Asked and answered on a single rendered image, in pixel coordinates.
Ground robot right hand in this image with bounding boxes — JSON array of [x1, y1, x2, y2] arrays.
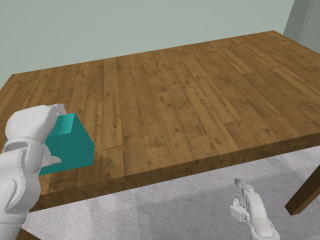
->
[[230, 178, 268, 225]]

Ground robot left hand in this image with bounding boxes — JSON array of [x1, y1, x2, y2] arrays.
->
[[5, 103, 67, 168]]

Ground sponge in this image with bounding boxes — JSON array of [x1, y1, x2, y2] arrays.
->
[[4, 113, 95, 176]]

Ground right robot forearm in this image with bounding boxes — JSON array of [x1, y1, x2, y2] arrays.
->
[[249, 216, 280, 240]]

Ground left robot forearm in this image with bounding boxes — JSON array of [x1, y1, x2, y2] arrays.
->
[[0, 138, 45, 240]]

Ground table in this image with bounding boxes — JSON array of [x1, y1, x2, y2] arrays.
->
[[0, 30, 320, 240]]

